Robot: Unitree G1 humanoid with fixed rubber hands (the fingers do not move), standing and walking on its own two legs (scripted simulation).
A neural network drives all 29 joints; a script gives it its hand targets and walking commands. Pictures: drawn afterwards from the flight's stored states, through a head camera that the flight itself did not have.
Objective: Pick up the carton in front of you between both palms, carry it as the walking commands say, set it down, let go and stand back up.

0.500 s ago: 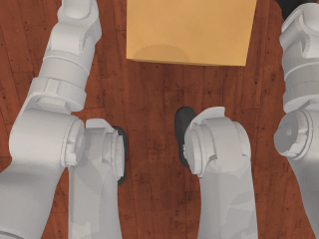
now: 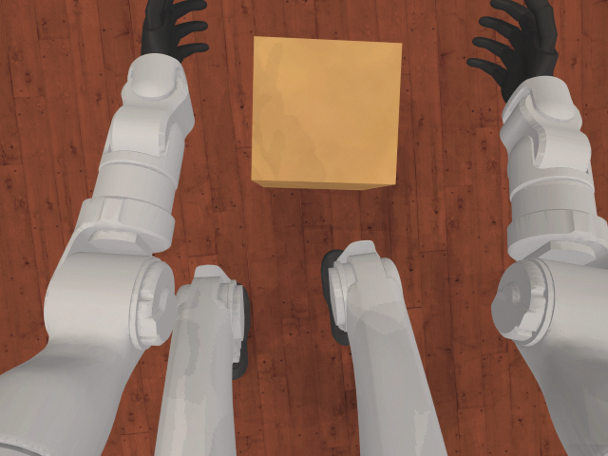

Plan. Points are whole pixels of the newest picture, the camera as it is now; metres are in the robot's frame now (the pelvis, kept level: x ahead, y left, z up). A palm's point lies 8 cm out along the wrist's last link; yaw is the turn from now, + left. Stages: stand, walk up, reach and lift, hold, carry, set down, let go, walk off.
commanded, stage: set down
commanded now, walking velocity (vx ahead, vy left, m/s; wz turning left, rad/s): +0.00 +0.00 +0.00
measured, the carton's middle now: (319, 129) +0.49 -0.11 -0.37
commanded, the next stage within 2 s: let go in 0.42 s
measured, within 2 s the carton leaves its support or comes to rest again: neither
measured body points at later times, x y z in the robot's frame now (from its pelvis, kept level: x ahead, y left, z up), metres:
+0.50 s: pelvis +0.03 +0.00 +0.14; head +0.32 -0.05 +0.48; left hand +0.55 +0.07 +0.03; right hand +0.48 -0.32 +0.03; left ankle +0.08 +0.13 -0.46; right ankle +0.12 -0.12 -0.46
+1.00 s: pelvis +0.09 -0.02 +0.25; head +0.26 -0.04 +0.66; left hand +0.41 +0.15 +0.14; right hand +0.34 -0.29 +0.15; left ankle +0.08 +0.13 -0.46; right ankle +0.12 -0.12 -0.46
